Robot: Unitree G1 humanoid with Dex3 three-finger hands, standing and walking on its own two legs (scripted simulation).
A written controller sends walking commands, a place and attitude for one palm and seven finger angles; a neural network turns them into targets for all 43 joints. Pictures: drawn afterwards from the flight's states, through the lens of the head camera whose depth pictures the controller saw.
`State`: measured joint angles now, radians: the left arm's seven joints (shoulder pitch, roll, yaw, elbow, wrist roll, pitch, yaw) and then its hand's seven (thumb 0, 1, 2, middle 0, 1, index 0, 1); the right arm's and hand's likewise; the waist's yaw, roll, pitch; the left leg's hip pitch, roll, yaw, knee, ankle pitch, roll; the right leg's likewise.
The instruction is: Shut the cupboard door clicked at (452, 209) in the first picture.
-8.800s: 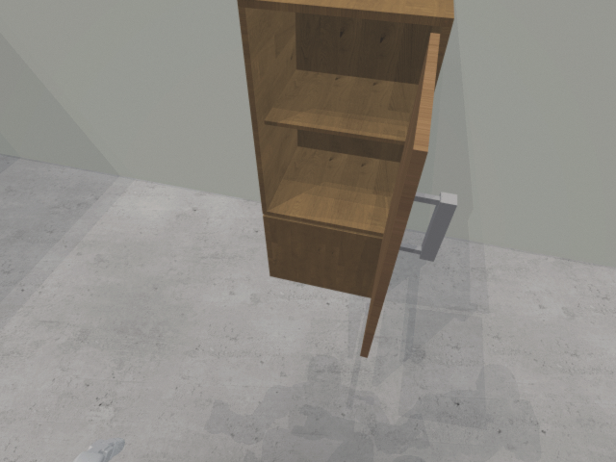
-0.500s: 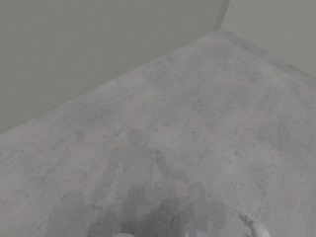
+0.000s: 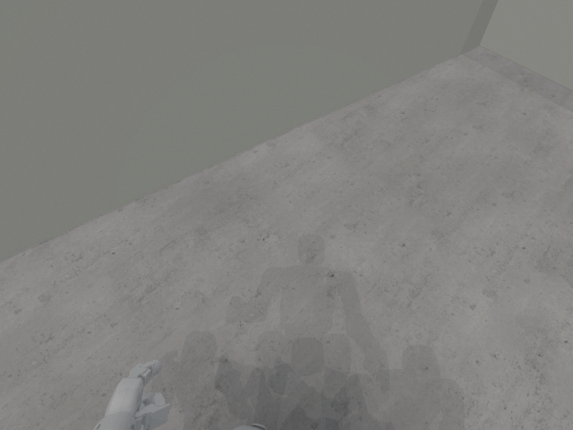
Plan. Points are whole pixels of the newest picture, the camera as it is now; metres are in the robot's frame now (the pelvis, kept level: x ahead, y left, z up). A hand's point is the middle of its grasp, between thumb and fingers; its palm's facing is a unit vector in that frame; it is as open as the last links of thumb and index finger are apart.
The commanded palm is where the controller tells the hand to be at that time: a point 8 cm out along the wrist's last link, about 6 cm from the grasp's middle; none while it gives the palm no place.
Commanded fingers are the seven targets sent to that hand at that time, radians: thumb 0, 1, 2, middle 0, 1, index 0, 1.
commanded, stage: walk to a spot facing it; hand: left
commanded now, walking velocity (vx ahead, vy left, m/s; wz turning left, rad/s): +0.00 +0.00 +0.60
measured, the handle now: out of the picture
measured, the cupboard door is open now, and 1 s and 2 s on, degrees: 89 89 89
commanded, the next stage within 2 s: none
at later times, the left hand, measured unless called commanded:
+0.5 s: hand out of the picture -0.06 +0.27 -0.19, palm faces +0.37 -0.89 -0.28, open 7.4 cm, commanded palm none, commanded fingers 0.00 0.90 0.90 -0.20 -0.30 -0.20 -0.30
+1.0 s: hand out of the picture +0.08 +0.29 -0.13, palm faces +0.56 -0.78 -0.28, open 7.4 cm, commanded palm none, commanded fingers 0.00 0.90 0.90 -0.20 -0.30 -0.20 -0.30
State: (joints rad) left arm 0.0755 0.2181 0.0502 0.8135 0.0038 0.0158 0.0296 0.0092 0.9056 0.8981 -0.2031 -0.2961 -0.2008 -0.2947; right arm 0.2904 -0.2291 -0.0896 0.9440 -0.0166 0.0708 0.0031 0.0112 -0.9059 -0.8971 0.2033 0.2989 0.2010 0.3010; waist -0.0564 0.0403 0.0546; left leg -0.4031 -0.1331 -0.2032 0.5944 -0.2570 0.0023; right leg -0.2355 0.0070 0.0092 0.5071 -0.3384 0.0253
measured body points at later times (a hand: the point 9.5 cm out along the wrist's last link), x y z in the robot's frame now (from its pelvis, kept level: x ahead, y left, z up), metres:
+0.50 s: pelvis -0.01 +0.04 -0.01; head +0.04 +0.09 +0.43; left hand -0.08 +0.31 -0.16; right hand +0.21 -0.17 -0.12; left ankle -0.03 +0.14 -0.73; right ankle -0.02 -0.12 -0.68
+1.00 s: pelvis +0.08 +0.04 +0.00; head +0.11 +0.03 +0.45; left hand +0.05 +0.33 -0.11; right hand +0.23 -0.17 -0.16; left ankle -0.03 +0.13 -0.70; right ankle +0.16 -0.04 -0.73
